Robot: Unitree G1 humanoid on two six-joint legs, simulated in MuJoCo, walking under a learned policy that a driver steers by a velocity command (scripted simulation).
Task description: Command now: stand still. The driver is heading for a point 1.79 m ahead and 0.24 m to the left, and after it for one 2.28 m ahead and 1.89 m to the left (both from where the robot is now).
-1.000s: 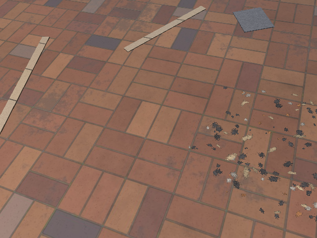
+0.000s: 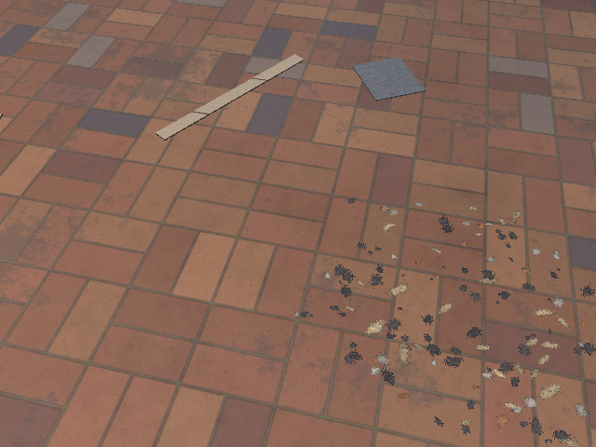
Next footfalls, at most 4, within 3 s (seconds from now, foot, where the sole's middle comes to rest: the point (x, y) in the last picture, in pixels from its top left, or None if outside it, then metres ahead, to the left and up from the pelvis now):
0.72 left None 0.23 0.06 -0.77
1.18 right None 0.43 -0.21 -0.77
1.72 left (308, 339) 0.78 0.00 -0.77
2.26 right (390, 246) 1.08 -0.24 -0.77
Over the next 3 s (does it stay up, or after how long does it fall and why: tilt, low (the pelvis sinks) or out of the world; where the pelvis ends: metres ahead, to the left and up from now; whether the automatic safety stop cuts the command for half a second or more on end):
stays up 1.28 -0.02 0.01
